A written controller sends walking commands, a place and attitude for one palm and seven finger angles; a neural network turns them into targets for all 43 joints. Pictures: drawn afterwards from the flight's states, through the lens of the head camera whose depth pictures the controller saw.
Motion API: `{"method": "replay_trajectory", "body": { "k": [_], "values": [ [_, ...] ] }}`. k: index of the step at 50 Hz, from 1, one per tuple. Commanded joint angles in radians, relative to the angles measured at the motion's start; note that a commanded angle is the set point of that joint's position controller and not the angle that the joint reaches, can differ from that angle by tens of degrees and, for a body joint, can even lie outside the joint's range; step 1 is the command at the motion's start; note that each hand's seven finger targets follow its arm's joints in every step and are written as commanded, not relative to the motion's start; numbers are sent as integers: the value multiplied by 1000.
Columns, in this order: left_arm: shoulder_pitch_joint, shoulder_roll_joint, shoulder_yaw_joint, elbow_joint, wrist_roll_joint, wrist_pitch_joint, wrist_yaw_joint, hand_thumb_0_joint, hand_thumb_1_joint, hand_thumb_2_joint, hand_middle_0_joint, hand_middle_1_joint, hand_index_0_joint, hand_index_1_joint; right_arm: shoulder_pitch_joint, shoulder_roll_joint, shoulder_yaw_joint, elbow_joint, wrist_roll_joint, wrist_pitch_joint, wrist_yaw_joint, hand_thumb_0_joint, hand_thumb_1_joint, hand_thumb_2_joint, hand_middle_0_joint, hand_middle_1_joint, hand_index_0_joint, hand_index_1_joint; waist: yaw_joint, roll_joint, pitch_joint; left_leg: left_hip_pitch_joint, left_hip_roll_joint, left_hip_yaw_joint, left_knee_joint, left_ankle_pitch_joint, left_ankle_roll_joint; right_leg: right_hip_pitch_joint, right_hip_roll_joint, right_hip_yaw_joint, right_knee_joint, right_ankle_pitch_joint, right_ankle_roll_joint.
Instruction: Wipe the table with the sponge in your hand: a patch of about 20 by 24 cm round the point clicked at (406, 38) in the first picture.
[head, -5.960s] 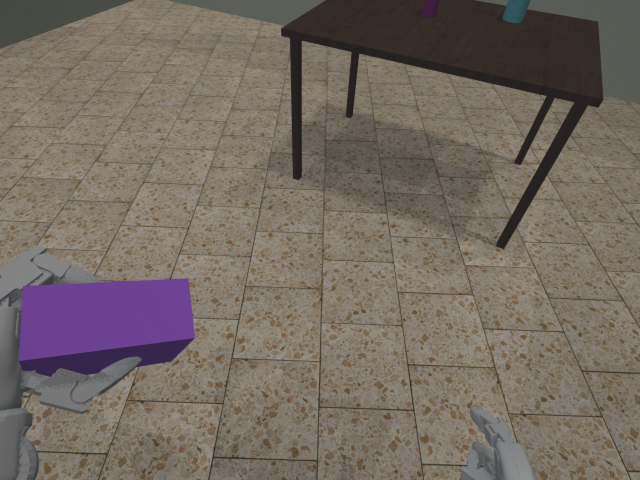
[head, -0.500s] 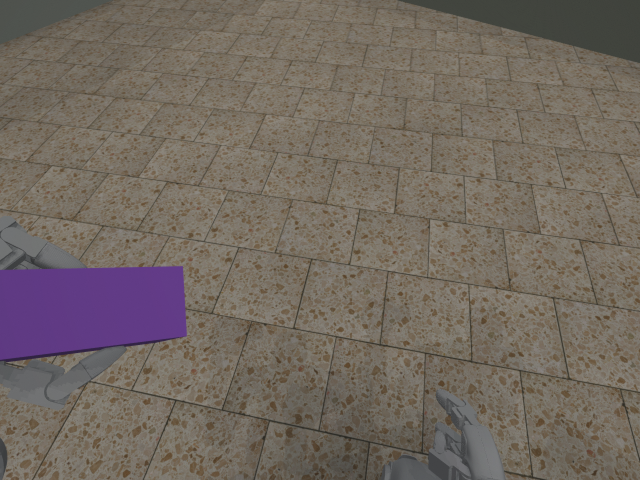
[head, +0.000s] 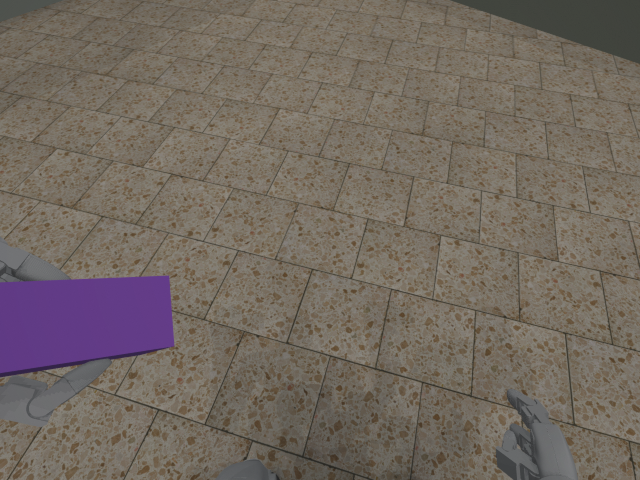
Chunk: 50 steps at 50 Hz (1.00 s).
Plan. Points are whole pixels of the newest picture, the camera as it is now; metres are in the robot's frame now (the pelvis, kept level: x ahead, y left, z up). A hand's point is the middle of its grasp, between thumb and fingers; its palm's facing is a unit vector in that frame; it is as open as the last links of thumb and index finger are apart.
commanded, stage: turn to face it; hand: left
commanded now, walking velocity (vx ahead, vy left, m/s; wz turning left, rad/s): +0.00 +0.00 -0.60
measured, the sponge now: (101, 324) +0.22 +0.20 +0.16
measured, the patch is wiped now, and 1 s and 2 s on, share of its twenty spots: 0.00 0.00 0.00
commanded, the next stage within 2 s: none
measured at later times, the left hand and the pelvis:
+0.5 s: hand (219, 280) +0.27 +0.12 +0.16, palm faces +0.15 -0.83 -0.53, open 9.9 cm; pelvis -0.01 -0.05 -0.02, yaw -15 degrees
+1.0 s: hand (270, 326) +0.22 +0.06 +0.17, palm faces -0.06 -0.92 -0.40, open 9.9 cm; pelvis -0.08 -0.04 +0.00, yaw -30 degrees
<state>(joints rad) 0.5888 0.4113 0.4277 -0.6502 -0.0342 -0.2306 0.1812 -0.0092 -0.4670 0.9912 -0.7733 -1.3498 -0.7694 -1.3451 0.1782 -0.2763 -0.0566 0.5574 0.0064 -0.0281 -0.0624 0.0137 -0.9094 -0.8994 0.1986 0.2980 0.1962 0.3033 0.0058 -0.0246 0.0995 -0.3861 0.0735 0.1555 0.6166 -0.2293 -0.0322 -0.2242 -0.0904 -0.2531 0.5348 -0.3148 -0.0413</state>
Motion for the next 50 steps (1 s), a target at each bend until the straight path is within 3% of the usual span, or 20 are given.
{"method": "replay_trajectory", "body": {
  "k": [1,2,3,5,9,14,19,20,21,22,23,24,26,28,32,39,46,48,49,50],
  "values": [
    [-189,127,57,-155,-3,-40,22,0,100,1300,-1200,-1600,-1200,-1600,-39,-59,-14,-145,1,-34,-25,0,-900,-900,200,300,200,300,-13,55,-272,306,97,-93,-194,252,39,11,-79,186,71,307,21],
    [-230,132,42,-154,0,-38,17,0,100,1300,-1200,-1600,-1200,-1600,-42,-71,-16,-147,9,-37,-26,0,-900,-900,200,300,200,300,-6,191,-254,386,256,-264,-203,432,107,-158,-13,165,177,-17,55],
    [-255,123,25,-123,4,-44,11,0,100,1300,-1200,-1600,-1200,-1600,-36,-70,-12,-151,6,-48,-19,0,-900,-900,200,300,200,300,3,234,-229,373,358,-361,-248,560,176,-242,31,187,307,-304,62],
    [-271,142,22,-94,21,-48,0,0,100,1300,-1200,-1600,-1200,-1600,-56,-46,9,-131,-21,-61,-12,0,-900,-900,200,300,200,300,3,284,-204,343,393,-331,-265,611,194,-287,17,226,493,-277,65],
    [-260,103,-7,-200,13,-36,-16,0,100,1300,-1200,-1600,-1200,-1600,-41,-54,-2,-138,-4,-91,34,0,-900,-900,200,300,200,300,7,300,-227,341,315,-82,-220,561,136,-265,17,184,410,-99,82],
    [-184,109,41,-139,-5,-24,-31,0,100,1300,-1200,-1600,-1200,-1600,-46,-45,7,-159,-1,-100,60,0,-900,-900,200,300,200,300,1,292,-173,207,336,-13,-263,352,99,-161,44,112,269,-70,105],
    [-155,120,67,-63,-14,-13,-40,0,100,1300,-1200,-1600,-1200,-1600,-21,-41,-1,-159,10,-94,60,0,-900,-900,200,300,200,300,12,212,-211,213,299,68,-35,226,28,-16,69,99,15,92,95],
    [-186,132,65,-68,-8,-13,-40,0,100,1300,-1200,-1600,-1200,-1600,-6,-30,0,-156,16,-90,61,0,-900,-900,200,300,200,300,7,85,-226,174,237,87,113,137,4,40,20,164,-72,252,69],
    [-206,177,88,-77,-2,-16,-33,0,100,1300,-1200,-1600,-1200,-1600,-31,1,9,-174,18,-88,55,0,-900,-900,200,300,200,300,11,-168,-223,-14,113,85,309,-234,-35,140,-126,414,-108,661,-9],
    [-157,199,124,-40,-7,-3,-24,0,100,1300,-1200,-1600,-1200,-1600,-78,11,27,-188,6,-87,46,0,-900,-900,200,300,200,300,26,-273,-235,-191,12,-17,491,-471,-57,177,-249,626,-109,974,-93],
    [-164,185,117,-69,-27,9,-21,0,100,1300,-1200,-1600,-1200,-1600,-83,0,17,-173,21,-81,45,0,-900,-900,200,300,200,300,23,-278,-272,-179,29,-121,613,-394,-59,164,-256,618,-117,930,-66],
    [-142,191,125,-102,-31,7,-21,0,100,1300,-1200,-1600,-1200,-1600,-84,-3,13,-173,22,-74,47,0,-900,-900,200,300,200,300,13,-241,-276,-205,37,-160,666,-331,-64,189,-234,601,-106,852,-70],
    [-87,183,144,-145,-33,-12,-8,0,100,1300,-1200,-1600,-1200,-1600,-100,15,36,-148,11,-41,50,0,-900,-900,200,300,200,300,8,-94,-308,-276,28,-172,734,-236,-76,278,-192,522,-62,801,-103],
    [-70,187,151,-175,-31,-26,1,0,100,1300,-1200,-1600,-1200,-1600,-125,0,27,-142,7,-21,47,0,-900,-900,200,300,200,300,9,-17,-320,-247,14,-161,682,-200,-75,267,-172,482,-79,753,-97],
    [-13,189,170,-145,-41,-33,8,0,100,1300,-1200,-1600,-1200,-1600,-119,-32,-7,-128,3,-5,44,0,-900,-900,200,300,200,300,12,-5,-309,-208,2,-172,562,-186,-70,226,-160,526,-123,627,-103],
    [-28,154,132,-53,-42,-21,-7,0,100,1300,-1200,-1600,-1200,-1600,-104,-55,-7,-148,8,26,55,0,-900,-900,200,300,200,300,29,-70,-274,-89,-27,-153,282,-235,-50,100,-128,644,-235,290,-105],
    [-177,135,43,-92,-17,-5,-26,0,100,1300,-1200,-1600,-1200,-1600,-76,-61,6,-170,2,60,58,0,-900,-900,200,300,200,300,31,-107,-233,136,-73,-117,4,-279,-6,-111,-71,707,-358,-71,-59],
    [-235,146,31,-127,-12,-17,-33,0,100,1300,-1200,-1600,-1200,-1600,-53,-53,12,-162,-6,56,55,0,-900,-900,200,300,200,300,13,-24,-239,310,-51,-97,-193,-220,20,-214,-12,650,-311,-107,-9],
    [-252,148,31,-119,-11,-29,-38,0,100,1300,-1200,-1600,-1200,-1600,-42,-62,10,-164,-13,50,51,0,-900,-900,200,300,200,300,6,44,-225,384,25,-151,-280,-232,59,-301,53,601,-202,-123,26],
    [-268,138,36,-126,-11,-37,-44,0,100,1300,-1200,-1600,-1200,-1600,-69,-81,6,-174,-26,41,48,0,-900,-900,200,300,200,300,9,220,-178,380,227,-336,-378,-272,136,-414,153,477,61,-131,60]
  ]
}}
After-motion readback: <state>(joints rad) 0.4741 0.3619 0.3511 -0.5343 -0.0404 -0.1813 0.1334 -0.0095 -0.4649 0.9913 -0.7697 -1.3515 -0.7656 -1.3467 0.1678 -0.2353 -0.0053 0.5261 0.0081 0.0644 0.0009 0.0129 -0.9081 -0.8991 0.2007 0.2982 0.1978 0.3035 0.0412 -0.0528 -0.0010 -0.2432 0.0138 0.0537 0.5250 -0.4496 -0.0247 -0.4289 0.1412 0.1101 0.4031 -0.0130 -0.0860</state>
